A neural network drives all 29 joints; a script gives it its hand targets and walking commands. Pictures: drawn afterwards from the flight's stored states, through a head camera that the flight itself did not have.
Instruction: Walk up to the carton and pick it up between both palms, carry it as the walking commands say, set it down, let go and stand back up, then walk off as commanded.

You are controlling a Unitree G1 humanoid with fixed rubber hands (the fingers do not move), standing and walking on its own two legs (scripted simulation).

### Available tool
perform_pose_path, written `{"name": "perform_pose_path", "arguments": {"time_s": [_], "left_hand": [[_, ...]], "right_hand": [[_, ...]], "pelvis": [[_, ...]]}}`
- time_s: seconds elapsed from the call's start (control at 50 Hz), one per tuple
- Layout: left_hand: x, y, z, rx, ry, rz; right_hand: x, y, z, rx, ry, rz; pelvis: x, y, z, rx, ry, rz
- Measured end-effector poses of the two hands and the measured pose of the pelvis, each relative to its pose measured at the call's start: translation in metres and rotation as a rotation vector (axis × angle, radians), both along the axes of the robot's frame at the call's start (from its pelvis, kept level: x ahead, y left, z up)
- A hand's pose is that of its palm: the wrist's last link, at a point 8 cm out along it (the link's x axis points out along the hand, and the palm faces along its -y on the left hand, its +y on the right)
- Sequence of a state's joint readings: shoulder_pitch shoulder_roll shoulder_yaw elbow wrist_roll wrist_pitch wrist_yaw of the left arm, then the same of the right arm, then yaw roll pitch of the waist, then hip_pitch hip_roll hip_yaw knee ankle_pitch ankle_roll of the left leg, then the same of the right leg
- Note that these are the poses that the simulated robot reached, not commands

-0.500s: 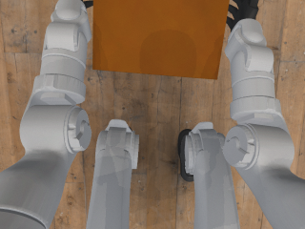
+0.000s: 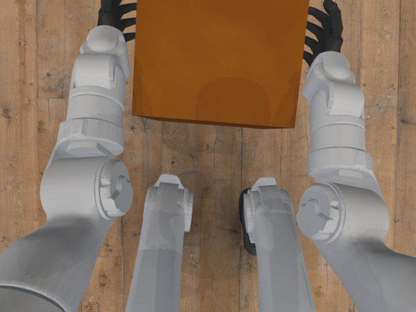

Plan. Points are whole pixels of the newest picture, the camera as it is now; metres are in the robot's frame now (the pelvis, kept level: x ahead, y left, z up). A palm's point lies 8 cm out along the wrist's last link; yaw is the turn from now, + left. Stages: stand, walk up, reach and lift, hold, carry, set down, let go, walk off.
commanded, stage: reach and lift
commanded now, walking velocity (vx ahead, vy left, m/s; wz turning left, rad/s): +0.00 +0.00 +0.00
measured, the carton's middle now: (218, 44) +0.56 +0.02 -0.16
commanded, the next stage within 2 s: none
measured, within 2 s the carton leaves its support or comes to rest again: neither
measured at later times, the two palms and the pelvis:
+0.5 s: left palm (95, 24) +0.51 +0.18 -0.01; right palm (354, 49) +0.50 -0.15 +0.00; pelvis +0.01 +0.00 +0.05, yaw +1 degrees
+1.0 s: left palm (66, 7) +0.49 +0.18 +0.06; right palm (402, 38) +0.48 -0.15 +0.07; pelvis +0.03 +0.00 +0.11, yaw +1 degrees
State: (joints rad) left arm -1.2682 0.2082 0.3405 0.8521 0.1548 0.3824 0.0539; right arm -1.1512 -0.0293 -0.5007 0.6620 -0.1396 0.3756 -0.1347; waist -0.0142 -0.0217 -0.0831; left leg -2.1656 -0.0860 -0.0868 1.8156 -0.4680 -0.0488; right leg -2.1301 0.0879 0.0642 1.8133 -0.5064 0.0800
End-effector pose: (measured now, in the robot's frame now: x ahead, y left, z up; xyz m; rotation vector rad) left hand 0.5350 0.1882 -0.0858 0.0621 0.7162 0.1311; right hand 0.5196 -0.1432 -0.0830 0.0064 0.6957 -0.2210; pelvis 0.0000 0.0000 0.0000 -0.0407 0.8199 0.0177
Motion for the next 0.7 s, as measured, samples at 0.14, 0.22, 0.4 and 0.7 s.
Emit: {"name": "perform_pose_path", "arguments": {"time_s": [0.14,0.22,0.4,0.7], "left_hand": [[-0.006,-0.002,0.020,0.007,0.001,0.018],[-0.010,-0.003,0.032,0.005,0.001,0.019],[-0.019,-0.004,0.059,0.001,0.001,0.024],[-0.032,-0.005,0.104,-0.003,-0.001,0.031]], "right_hand": [[-0.005,0.000,0.022,-0.008,0.000,0.001],[-0.008,-0.001,0.034,-0.010,-0.001,0.001],[-0.017,-0.002,0.063,-0.011,-0.002,0.002],[-0.028,-0.003,0.109,-0.014,-0.003,0.003]], "pelvis": [[0.003,0.000,0.014,0.001,-0.002,0.002],[0.004,0.000,0.023,0.002,-0.007,0.002],[0.008,0.001,0.043,0.003,-0.025,0.004],[0.015,0.003,0.077,0.005,-0.059,0.007]]}}
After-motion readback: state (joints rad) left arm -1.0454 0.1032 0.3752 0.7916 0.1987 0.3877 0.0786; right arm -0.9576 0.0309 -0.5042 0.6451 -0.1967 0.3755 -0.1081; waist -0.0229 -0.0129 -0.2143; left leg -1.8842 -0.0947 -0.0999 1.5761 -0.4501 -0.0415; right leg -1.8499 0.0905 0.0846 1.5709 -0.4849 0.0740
